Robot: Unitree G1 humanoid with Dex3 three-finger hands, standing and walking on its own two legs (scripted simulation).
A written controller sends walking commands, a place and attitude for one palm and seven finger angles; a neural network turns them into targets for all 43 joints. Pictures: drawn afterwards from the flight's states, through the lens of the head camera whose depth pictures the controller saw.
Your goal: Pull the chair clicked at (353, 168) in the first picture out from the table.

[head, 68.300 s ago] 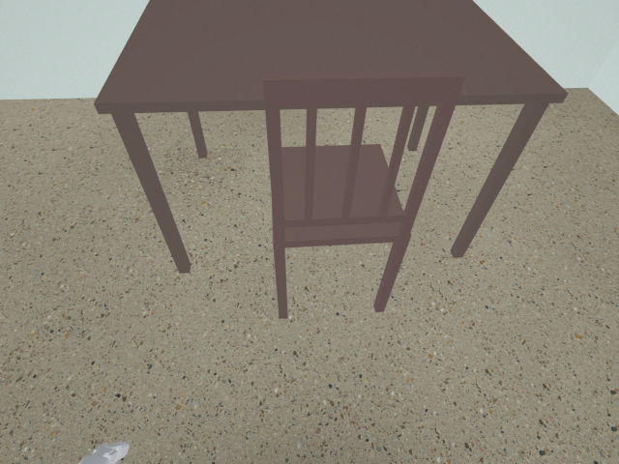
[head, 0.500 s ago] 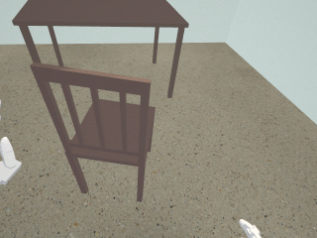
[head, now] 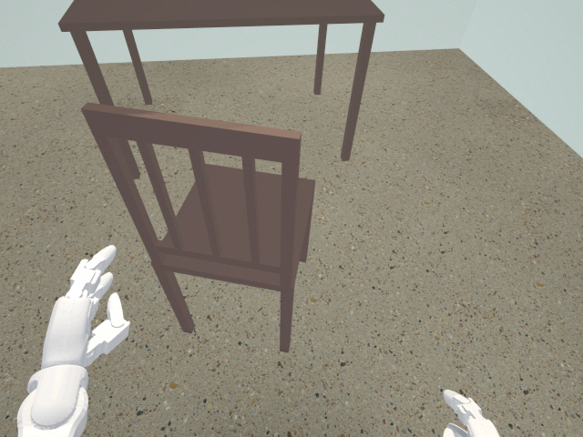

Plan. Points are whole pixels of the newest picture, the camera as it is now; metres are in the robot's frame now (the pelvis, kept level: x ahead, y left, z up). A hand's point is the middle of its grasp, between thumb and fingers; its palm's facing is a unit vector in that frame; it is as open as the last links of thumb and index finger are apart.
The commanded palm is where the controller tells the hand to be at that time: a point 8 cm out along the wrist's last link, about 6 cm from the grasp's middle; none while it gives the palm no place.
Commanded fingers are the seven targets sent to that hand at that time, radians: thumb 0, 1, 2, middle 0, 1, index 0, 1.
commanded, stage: let the arm hang, fingers relaxed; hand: left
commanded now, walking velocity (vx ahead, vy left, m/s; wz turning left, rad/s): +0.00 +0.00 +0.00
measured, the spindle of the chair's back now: (207, 208) +0.57 +0.18 -0.08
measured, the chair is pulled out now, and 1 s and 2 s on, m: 0.72 0.72 0.72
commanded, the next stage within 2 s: look to check the result in 1.00 s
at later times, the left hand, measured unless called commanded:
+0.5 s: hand out of the picture +0.03 +0.17 -0.16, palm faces +0.00 -0.97 -0.26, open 7.3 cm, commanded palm none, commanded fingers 0.00 0.90 0.90 -0.20 -0.30 -0.20 -0.30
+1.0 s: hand out of the picture +0.00 +0.13 -0.17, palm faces +0.02 -0.98 -0.17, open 7.4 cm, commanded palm none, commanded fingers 0.00 0.90 0.90 -0.20 -0.30 -0.20 -0.30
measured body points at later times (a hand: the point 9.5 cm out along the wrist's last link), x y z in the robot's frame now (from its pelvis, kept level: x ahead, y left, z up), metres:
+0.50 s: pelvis +0.02 -0.03 +0.01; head +0.04 -0.03 +0.46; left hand +0.03 +0.23 -0.14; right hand +0.00 -0.25 -0.15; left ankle +0.04 +0.10 -0.73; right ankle +0.01 -0.12 -0.73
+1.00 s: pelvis +0.02 -0.03 +0.01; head +0.03 -0.03 +0.46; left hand +0.00 +0.18 -0.15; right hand -0.01 -0.23 -0.16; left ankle +0.04 +0.10 -0.73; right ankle +0.01 -0.12 -0.73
